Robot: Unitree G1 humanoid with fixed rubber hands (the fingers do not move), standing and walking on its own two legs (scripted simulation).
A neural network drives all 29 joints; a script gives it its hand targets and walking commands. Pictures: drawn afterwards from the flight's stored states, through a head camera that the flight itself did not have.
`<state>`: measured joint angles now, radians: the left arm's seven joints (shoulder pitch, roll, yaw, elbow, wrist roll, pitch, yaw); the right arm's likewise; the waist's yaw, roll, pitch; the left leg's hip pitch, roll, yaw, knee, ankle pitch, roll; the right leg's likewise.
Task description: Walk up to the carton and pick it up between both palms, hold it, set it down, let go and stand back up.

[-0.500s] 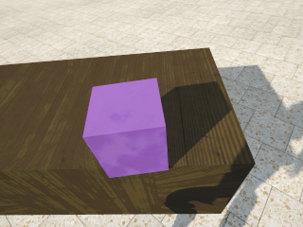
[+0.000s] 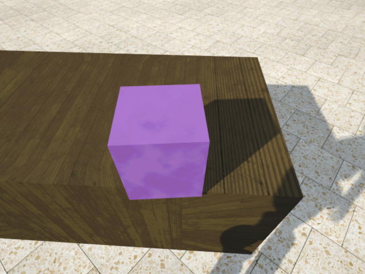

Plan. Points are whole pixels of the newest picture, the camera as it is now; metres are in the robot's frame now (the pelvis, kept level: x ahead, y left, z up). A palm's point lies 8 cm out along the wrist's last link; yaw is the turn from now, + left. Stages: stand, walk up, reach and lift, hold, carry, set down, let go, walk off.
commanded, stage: walk up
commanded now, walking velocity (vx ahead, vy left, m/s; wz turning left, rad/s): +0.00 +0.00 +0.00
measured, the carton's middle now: (163, 144) +0.44 +0.06 +0.00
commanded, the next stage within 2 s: none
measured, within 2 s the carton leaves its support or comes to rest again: neither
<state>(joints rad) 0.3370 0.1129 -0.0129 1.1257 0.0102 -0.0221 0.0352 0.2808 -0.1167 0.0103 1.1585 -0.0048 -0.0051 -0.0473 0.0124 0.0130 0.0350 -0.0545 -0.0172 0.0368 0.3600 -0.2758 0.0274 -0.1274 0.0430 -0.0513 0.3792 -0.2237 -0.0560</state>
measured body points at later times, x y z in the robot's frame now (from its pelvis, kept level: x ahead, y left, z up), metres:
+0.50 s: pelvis -0.01 +0.02 +0.00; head -0.01 +0.01 +0.45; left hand -0.04 +0.22 -0.16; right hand -0.06 -0.18 -0.16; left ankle -0.05 +0.10 -0.73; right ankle -0.01 -0.08 -0.74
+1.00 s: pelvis +0.05 +0.13 +0.00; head +0.07 +0.16 +0.45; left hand +0.03 +0.34 -0.17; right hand +0.06 -0.08 -0.15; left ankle +0.06 +0.21 -0.74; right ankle +0.02 -0.01 -0.71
